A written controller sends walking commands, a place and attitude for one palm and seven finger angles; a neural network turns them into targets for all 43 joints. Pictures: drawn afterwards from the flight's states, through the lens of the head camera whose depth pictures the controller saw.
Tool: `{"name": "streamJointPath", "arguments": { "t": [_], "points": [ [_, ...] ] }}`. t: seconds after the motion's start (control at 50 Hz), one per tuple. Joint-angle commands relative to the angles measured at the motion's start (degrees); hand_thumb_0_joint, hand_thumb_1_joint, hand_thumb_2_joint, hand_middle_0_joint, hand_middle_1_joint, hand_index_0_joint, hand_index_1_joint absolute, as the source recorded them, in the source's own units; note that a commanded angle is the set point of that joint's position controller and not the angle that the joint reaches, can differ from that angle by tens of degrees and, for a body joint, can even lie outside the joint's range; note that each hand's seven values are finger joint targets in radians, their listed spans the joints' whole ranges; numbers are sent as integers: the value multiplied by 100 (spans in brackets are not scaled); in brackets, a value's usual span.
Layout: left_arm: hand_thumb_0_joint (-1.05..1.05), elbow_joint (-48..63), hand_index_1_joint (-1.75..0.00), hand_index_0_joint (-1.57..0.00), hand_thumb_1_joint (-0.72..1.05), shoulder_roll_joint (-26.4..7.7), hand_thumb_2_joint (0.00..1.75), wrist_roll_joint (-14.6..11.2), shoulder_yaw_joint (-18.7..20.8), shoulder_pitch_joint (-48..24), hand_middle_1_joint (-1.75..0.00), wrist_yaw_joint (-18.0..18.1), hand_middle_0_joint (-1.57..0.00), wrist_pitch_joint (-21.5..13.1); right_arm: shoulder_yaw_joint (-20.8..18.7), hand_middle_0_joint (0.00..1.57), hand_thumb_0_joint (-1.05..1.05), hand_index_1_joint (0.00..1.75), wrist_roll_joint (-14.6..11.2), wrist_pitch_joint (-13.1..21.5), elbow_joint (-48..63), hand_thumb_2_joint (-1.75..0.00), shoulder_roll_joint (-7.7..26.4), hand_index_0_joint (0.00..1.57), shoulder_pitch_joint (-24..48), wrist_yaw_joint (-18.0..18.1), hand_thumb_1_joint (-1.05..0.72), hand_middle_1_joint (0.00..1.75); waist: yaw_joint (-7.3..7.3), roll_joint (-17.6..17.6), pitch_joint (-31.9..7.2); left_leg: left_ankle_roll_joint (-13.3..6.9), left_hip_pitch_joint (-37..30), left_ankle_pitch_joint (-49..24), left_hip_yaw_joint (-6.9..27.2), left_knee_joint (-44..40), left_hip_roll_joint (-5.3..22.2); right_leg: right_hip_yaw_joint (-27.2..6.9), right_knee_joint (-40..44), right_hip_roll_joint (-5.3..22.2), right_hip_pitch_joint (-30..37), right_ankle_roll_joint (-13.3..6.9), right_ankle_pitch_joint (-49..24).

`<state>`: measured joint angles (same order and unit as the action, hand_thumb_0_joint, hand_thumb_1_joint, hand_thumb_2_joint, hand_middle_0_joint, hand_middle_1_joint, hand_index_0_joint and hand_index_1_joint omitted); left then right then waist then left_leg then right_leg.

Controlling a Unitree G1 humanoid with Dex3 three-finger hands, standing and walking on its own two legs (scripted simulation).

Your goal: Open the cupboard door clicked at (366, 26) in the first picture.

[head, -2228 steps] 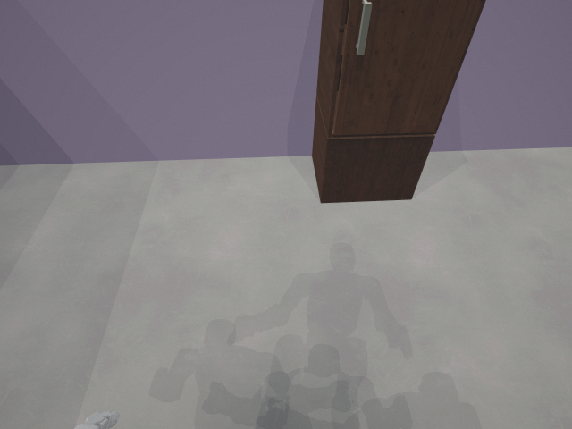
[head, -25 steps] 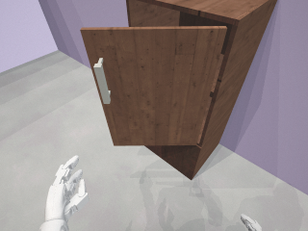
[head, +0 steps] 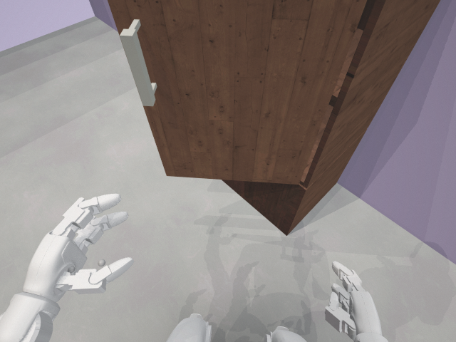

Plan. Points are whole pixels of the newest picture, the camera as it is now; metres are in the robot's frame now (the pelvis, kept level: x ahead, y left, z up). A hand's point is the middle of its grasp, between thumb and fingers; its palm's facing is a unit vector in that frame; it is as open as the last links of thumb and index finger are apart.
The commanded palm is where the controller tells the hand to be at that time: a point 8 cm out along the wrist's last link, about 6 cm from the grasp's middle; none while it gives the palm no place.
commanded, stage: raise the hand with hooked fingers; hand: left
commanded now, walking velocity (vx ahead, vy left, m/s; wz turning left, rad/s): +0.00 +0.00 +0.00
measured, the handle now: (142, 65) +0.58 +0.22 +0.15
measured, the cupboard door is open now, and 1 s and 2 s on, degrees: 41 41 41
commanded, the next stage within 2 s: move the hooked fingers beside the handle in 1.38 s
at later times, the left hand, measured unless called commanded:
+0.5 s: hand (39, 214) +0.26 +0.28 +0.14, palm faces +0.05 -1.00 -0.06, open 13.3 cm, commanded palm +0.23 +0.33 +0.13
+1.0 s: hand (20, 161) +0.32 +0.32 +0.17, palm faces +0.01 -1.00 -0.04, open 14.0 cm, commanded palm +0.28 +0.36 +0.17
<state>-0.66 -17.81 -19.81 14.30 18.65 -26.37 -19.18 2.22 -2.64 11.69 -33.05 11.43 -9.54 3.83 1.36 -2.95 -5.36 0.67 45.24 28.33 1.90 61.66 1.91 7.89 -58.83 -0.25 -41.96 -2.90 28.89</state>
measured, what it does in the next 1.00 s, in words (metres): rises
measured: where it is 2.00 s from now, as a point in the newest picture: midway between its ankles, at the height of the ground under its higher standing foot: outside the picture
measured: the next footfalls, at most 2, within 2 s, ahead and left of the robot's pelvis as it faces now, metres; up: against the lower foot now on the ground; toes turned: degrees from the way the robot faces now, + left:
none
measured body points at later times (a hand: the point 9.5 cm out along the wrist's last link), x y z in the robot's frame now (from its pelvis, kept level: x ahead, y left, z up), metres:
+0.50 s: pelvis +0.00 +0.03 +0.04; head +0.02 +0.04 +0.49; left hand +0.25 +0.33 +0.14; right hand +0.17 -0.22 -0.02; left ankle +0.02 +0.12 -0.67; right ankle +0.01 -0.09 -0.67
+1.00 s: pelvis +0.01 +0.04 +0.05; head +0.03 +0.04 +0.50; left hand +0.31 +0.37 +0.18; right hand +0.17 -0.21 -0.02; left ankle +0.02 +0.12 -0.67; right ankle +0.01 -0.09 -0.67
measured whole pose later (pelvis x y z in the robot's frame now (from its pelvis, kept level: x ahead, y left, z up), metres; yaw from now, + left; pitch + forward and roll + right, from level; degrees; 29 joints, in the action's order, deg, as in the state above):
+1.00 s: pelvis +0.01 +0.04 +0.05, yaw -1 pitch +4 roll -2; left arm -19.6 -27.2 -19.9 24.6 -6.8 -27.0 -2.1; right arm 3.3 -3.8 12.6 -33.8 16.2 -16.2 6.5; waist 0.6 -2.2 -2.7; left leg -3.0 23.9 19.9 -1.6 39.7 -0.7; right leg 4.4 -36.2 1.3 -21.1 0.6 18.9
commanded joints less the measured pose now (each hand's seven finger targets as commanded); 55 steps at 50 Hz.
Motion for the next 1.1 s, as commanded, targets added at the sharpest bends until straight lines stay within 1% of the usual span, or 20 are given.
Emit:
{"name": "streamJointPath", "arguments": {
  "t": [0.0,0.02,0.04,0.08,0.14,0.2,0.22,0.26,0.32,0.4,0.46,0.56,0.62,0.64,0.72,0.86,0.9,0.96,1.02,1.08],
  "points": [
    [0,909,-86,-26,4,-1331,53,-599,1746,507,-86,283,-26,489,-460,20,0,30,-58,219,1157,-90,853,20,145,180,-90,30,232,759,-1801,-185,-606,-1812,-9,-1003,-256,-1348,1649,393,2342,567,-2542],
    [0,934,-87,-26,1,-1326,52,-681,1923,550,-87,457,-26,423,-453,20,0,30,-30,225,1147,-90,785,20,184,165,-90,30,329,705,-1733,-153,-645,-1940,29,-1063,-242,-1271,1564,346,2472,532,-2914],
    [0,1113,-88,-27,-1,-1163,51,-675,1833,506,-88,598,-27,259,-448,20,0,30,-15,265,1116,-90,754,20,113,137,-90,30,285,654,-1610,-140,-737,-2040,22,-1172,-231,-1145,1519,315,2391,508,-3257],
    [0,1196,-92,-27,-6,-896,49,-548,1597,534,-92,780,-27,-81,-506,20,0,30,-3,336,998,-90,758,20,-7,87,-90,30,208,400,-1354,-144,-939,-2109,-36,-1366,-234,-937,1513,211,2031,449,-3064],
    [0,972,-96,-27,-13,-635,46,-311,909,20,-96,671,-27,-332,-523,20,0,30,-5,447,854,-90,940,20,-203,53,-90,30,-131,267,-916,-198,-1177,-1966,-46,-1453,-216,-789,1590,91,1377,407,-2388],
    [0,550,-100,-28,-20,-738,43,-210,619,-299,-100,367,-28,-262,-535,20,0,30,-72,572,787,-90,1129,20,-351,119,-90,30,-292,257,-637,-251,-1217,-1440,-44,-1579,-202,-763,1866,49,1005,320,-1252],
    [0,538,-102,-28,-22,-876,42,-238,628,-603,-102,269,-28,-211,-518,20,0,30,-76,603,788,-90,1190,20,-342,153,-90,30,-294,197,-511,-259,-1228,-1359,-22,-1608,-205,-829,1954,56,1012,287,-1065],
    [0,771,-105,-28,-27,-1316,40,-221,919,-919,-105,218,-28,-180,-513,20,0,30,-100,656,810,-90,1233,20,-325,206,-90,30,-178,-30,-880,-276,-1524,-1288,0,-1815,-194,-770,2008,64,1225,240,-830],
    [0,1206,-110,-29,-34,-1836,37,-234,1453,-1318,-110,480,-29,-219,-455,20,0,30,-62,703,822,-90,1199,20,-298,254,-90,30,-4,-259,-1207,-258,-1902,-1484,83,-2052,-166,-572,1907,-6,1538,165,-1040],
    [0,945,-115,-29,-43,-1512,33,-313,1420,-1391,-115,774,-29,-149,-361,20,0,30,-76,681,797,-90,1111,20,-207,228,-90,30,6,-428,-853,-171,-2164,-1451,161,-2342,-124,-361,1941,-70,1472,144,-1139],
    [0,367,-120,-30,-50,-1380,30,-237,1163,-1577,-120,631,-30,289,-324,20,0,30,-110,610,800,-90,1164,20,-211,214,-90,30,-54,-479,-512,-143,-2188,-1374,182,-2499,-107,-318,2062,-75,1424,139,-1217],
    [0,-120,-120,-30,-50,-1473,30,-97,917,-2279,-120,247,-30,1086,-287,20,0,30,-161,528,908,-90,1262,20,-257,272,-90,30,-124,-13,-392,-175,-2251,-1399,228,-2661,-101,-322,2282,-85,1560,168,-1356],
    [0,250,-120,-30,-50,-1877,30,-83,1189,-3083,-120,266,-30,1058,-233,20,0,30,-115,532,908,-90,1233,20,-203,308,-90,30,-84,-250,-589,-148,-2606,-1636,313,-2714,-109,-329,2291,-110,1685,108,-1477],
    [0,478,-120,-30,-50,-1975,30,-86,1296,-3336,-120,293,-30,951,-221,20,0,30,-103,547,913,-90,1190,20,-199,308,-90,30,-87,-285,-867,-129,-2826,-1721,336,-2760,-97,-320,2303,-111,1744,114,-1500],
    [0,243,-120,-30,-50,-2261,30,-94,1631,-3512,-120,393,-30,719,-184,20,0,30,-51,542,769,-90,1178,20,-239,322,-90,30,-18,-317,-942,-65,-3053,-1976,394,-2827,-83,-330,2370,-127,1868,80,-1625],
    [0,-780,-120,-30,-50,-2213,30,-83,1420,-3926,-120,-30,-30,1335,-188,20,0,30,-146,422,711,-90,1246,20,-243,371,-90,30,-70,-433,-790,-89,-3076,-2244,283,-2922,-119,-337,2588,-71,2005,97,-1942],
    [0,-849,-120,-30,-50,-2086,30,-94,1318,-3712,-120,-110,-30,1443,-220,20,0,30,-141,412,769,-90,1261,20,-284,353,-90,30,-65,-228,-851,-91,-3113,-2466,310,-2904,-110,-309,2583,-70,2019,106,-2076],
    [0,-789,-120,-30,-50,-2122,30,-151,1446,-3457,-120,-132,-30,1410,-258,20,0,30,-116,381,825,-90,1274,20,-334,283,-90,30,-2,51,-997,-113,-3122,-2859,236,-2830,-130,-316,2575,-92,2182,115,-2454],
    [0,-550,-120,-30,-50,-2368,30,-175,1702,-3546,-120,10,-30,1204,-267,20,0,30,-73,363,823,-90,1268,20,-307,236,-90,30,62,-11,-958,-91,-3091,-2837,211,-2829,-139,-344,2566,-100,2250,80,-2446],
    [0,-540,-120,-30,-50,-2324,30,-167,1772,-3593,-120,143,-30,1065,-282,20,0,30,-75,326,825,-90,1237,20,-320,235,-90,30,20,-112,-980,-133,-3059,-2560,125,-2863,-158,-379,2596,-100,2163,115,-2300]
  ]
}}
